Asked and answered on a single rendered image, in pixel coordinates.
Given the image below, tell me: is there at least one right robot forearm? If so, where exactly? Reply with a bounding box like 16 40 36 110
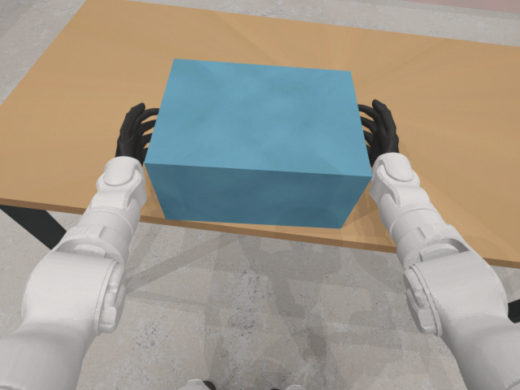
369 153 508 316

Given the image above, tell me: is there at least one table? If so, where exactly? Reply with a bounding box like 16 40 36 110
0 0 520 323

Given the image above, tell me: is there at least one left robot forearm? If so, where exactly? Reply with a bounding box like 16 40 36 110
20 156 147 322

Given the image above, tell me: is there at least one left robot hand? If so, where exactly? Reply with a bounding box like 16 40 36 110
115 102 159 167

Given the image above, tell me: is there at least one carton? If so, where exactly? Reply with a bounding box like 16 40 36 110
144 58 373 229

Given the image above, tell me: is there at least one left robot upper arm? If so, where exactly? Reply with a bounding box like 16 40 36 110
0 251 127 390

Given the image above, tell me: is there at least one right robot hand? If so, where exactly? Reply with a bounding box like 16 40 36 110
357 99 399 167

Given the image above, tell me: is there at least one right robot upper arm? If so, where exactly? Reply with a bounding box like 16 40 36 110
403 251 520 390

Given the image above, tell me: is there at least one left robot shin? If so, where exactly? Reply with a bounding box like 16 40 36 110
186 379 209 389

